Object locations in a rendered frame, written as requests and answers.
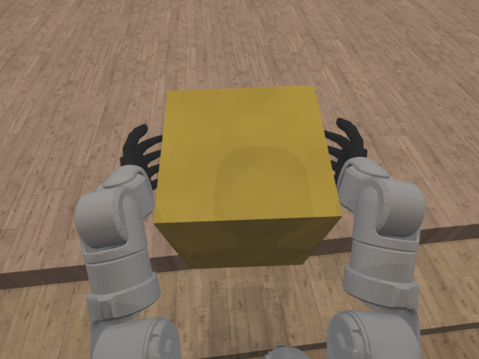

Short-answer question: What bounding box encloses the left robot forearm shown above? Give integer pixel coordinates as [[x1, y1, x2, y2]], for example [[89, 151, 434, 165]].
[[75, 165, 161, 359]]

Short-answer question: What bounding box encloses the robot left upper arm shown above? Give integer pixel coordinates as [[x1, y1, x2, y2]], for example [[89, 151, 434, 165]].
[[92, 316, 182, 359]]

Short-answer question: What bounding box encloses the carton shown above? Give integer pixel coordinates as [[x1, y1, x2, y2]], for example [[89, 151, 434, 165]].
[[153, 85, 342, 269]]

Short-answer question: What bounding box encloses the left robot hand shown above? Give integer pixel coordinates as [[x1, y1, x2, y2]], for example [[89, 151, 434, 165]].
[[120, 124, 162, 190]]

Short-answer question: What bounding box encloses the right robot hand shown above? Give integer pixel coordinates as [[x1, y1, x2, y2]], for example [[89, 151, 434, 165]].
[[324, 118, 367, 188]]

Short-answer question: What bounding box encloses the robot right upper arm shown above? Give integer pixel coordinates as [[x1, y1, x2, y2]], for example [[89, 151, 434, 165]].
[[326, 310, 422, 359]]

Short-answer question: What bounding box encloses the right robot forearm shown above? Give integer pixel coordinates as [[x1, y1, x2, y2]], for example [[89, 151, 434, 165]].
[[337, 157, 425, 358]]

